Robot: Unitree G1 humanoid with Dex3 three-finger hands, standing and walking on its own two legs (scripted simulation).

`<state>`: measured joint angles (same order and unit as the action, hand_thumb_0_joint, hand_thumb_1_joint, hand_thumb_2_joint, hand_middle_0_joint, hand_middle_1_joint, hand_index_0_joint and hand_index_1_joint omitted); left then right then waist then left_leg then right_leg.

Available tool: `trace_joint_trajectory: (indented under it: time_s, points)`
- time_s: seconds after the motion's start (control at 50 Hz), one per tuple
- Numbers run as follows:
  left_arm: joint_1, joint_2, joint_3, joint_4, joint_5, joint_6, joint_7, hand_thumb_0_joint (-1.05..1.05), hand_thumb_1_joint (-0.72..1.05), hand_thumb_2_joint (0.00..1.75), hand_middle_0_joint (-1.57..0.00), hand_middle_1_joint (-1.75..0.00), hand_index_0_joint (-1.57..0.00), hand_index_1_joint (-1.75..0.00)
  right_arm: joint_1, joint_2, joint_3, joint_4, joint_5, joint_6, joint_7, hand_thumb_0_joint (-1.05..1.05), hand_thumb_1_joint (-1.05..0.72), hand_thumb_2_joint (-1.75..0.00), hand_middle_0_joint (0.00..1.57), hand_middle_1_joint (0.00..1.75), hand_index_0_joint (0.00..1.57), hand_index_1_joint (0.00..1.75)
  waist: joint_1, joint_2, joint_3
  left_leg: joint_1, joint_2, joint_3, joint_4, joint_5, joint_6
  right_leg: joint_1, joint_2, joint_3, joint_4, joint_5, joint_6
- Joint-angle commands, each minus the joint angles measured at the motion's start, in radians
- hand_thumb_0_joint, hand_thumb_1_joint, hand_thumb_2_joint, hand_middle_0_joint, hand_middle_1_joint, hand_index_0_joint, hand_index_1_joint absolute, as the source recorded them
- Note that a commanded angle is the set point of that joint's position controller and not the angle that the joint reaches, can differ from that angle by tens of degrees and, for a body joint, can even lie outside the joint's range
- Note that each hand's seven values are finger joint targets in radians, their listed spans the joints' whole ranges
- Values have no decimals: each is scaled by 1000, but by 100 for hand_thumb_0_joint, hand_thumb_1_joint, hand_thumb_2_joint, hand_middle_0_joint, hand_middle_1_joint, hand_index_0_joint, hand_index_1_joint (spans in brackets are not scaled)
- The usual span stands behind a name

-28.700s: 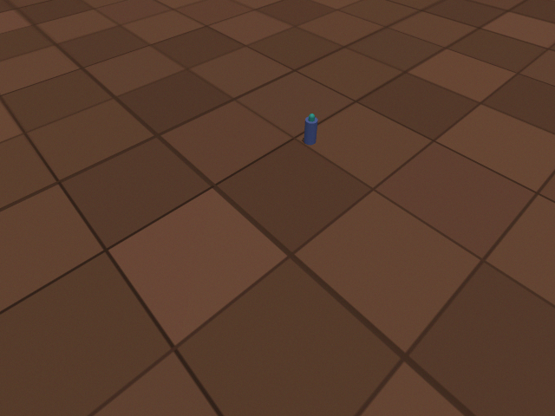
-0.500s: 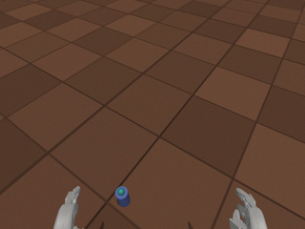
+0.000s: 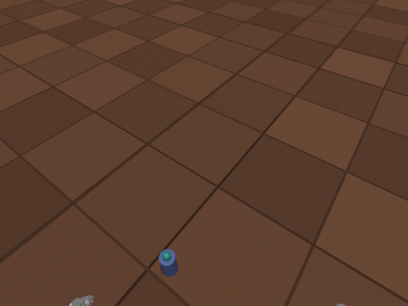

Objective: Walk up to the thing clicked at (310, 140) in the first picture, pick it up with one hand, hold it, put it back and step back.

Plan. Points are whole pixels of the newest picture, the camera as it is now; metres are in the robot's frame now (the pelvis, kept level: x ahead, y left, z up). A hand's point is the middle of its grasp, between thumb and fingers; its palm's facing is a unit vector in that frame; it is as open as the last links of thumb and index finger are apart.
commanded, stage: stand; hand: left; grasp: from the side
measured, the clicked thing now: (168, 261) +0.42 +0.18 -0.66
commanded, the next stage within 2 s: step back in 1.88 s
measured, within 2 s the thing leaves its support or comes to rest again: neither
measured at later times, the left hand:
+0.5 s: hand out of the picture +0.01 +0.25 -0.13, palm faces -0.02 -0.94 -0.35, open 7.4 cm
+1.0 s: hand out of the picture +0.06 +0.24 -0.13, palm faces -0.03 -0.94 -0.34, open 7.4 cm
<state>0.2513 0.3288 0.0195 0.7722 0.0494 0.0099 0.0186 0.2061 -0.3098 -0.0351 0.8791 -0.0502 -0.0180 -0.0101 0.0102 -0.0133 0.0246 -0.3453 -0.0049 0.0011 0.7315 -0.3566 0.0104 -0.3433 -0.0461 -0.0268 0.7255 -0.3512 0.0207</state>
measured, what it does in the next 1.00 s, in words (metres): stands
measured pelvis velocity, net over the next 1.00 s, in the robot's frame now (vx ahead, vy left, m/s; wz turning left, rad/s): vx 0.00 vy -0.01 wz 0.00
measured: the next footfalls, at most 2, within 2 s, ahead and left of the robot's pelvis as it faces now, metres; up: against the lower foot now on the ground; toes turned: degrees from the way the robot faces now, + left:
none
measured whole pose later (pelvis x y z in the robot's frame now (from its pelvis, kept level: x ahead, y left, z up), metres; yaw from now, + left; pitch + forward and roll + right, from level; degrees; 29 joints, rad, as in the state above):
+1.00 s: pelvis +0.00 -0.01 +0.03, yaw +0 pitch -3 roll +0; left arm 0.12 0.32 -0.01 1.15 0.02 -0.01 0.00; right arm 0.14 -0.32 -0.01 1.15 -0.02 -0.01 0.00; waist 0.00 0.01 0.06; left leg -0.13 0.00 0.00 0.36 -0.17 0.00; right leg -0.14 -0.03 -0.03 0.37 -0.17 0.02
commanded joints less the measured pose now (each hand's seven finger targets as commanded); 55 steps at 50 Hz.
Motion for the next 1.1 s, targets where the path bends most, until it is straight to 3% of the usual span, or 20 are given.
trace_joint_trajectory:
  time_s: [0.0,0.04,0.06,0.16,0.22,0.26,0.34,0.38,0.42,0.48,0.54,0.66,0.7,0.76,0.84,0.94,1.08]
  points:
    - [-80,163,44,-19,-11,-51,18,0,90,90,-20,-30,-20,-30,-56,-152,-40,-41,6,-18,-8,0,-90,-90,20,30,20,30,-5,0,-52,49,59,-98,-201,166,38,74,-71,100,-216,171,-66]
    - [-84,163,41,25,-19,-45,17,0,90,90,-20,-30,-20,-30,-49,-162,-35,-9,6,-16,-8,0,-90,-90,20,30,20,30,-6,35,-30,60,78,-125,-273,137,38,90,-59,85,-232,133,-56]
    - [-76,159,39,46,-22,-41,16,0,90,90,-20,-30,-20,-30,-66,-179,-36,4,5,-14,-9,0,-90,-90,20,30,20,30,4,61,-6,48,88,-144,-320,74,38,94,-47,75,-246,92,-52]
    - [-75,174,34,141,-21,-37,10,0,90,90,-20,-30,-20,-30,-86,-199,-31,57,12,-8,-7,0,-90,-90,20,30,20,30,8,67,23,42,98,-163,-425,-16,27,161,-48,69,-300,79,-42]
    - [-76,183,30,186,-22,-39,8,0,90,90,-20,-30,-20,-30,-87,-200,-30,90,17,-8,-6,0,-90,-90,20,30,20,30,8,47,30,76,98,-153,-438,6,20,167,-59,81,-336,71,-41]
    - [-69,187,26,209,-20,-39,5,0,90,90,-20,-30,-20,-30,-88,-213,-32,109,19,-3,-5,0,-90,-90,20,30,20,30,9,54,54,65,96,-158,-457,-56,17,153,-51,77,-358,27,-35]
    - [-95,198,22,239,-18,-44,6,0,90,90,-20,-30,-20,-30,-70,-199,-30,137,23,3,0,0,-90,-90,20,30,20,30,-10,-3,32,121,84,-130,-424,7,20,133,-78,112,-420,-36,-37]
    - [-96,197,18,251,-17,-40,6,0,90,90,-20,-30,-20,-30,-68,-197,-29,149,23,5,3,0,-90,-90,20,30,20,30,-9,-1,68,103,82,-137,-442,-37,16,103,-70,106,-434,-88,-33]
    - [-96,196,15,261,-18,-42,5,0,90,90,-20,-30,-20,-30,-67,-195,-28,158,23,6,5,0,-90,-90,20,30,20,30,-9,-14,58,125,79,-128,-426,-17,19,91,-76,116,-450,-104,-34]
    - [-105,203,17,271,-23,-47,6,0,90,90,-20,-30,-20,-30,-68,-186,-24,168,26,0,7,0,-90,-90,20,30,20,30,-13,1,9,169,85,-121,-421,70,18,121,-85,117,-442,-9,-36]
    - [-102,204,15,289,-28,-44,6,0,90,90,-20,-30,-20,-30,-81,-195,-20,179,24,0,4,0,-90,-90,20,30,20,30,-3,24,14,149,95,-129,-444,50,18,143,-81,109,-430,24,-34]
    - [-111,215,15,308,-26,-39,4,0,90,90,-20,-30,-20,-30,-73,-201,-17,197,28,6,5,0,-90,-90,20,30,20,30,-4,2,53,132,88,-121,-445,25,15,116,-82,121,-456,-57,-34]
    - [-117,217,18,310,-30,-40,4,0,90,90,-20,-30,-20,-30,-71,-204,-16,202,29,5,4,0,-90,-90,20,30,20,30,-4,24,32,121,92,-123,-451,26,16,151,-82,118,-445,-17,-34]
    - [-126,209,17,317,-31,-44,3,0,90,90,-20,-30,-20,-30,-83,-201,-12,203,30,-1,3,0,-90,-90,20,30,20,30,-3,19,-1,165,98,-113,-440,130,16,173,-87,114,-438,70,-36]
    - [-138,205,17,327,-30,-41,2,0,90,90,-20,-30,-20,-30,-91,-209,-10,208,32,0,1,0,-90,-90,20,30,20,30,-3,19,20,139,100,-117,-457,107,15,185,-80,101,-435,82,-32]
    - [-154,198,16,328,-32,-44,2,0,90,90,-20,-30,-20,-30,-106,-210,-8,215,34,-8,-3,0,-90,-90,20,30,20,30,-3,8,-23,202,112,-110,-450,258,9,216,-85,92,-429,212,-31]
    - [-175,200,18,330,-36,-43,2,0,90,90,-20,-30,-20,-30,-111,-218,-7,226,34,-11,-7,0,-90,-90,20,30,20,30,-9,7,-56,242,119,-91,-450,335,3,252,-90,90,-430,319,-26]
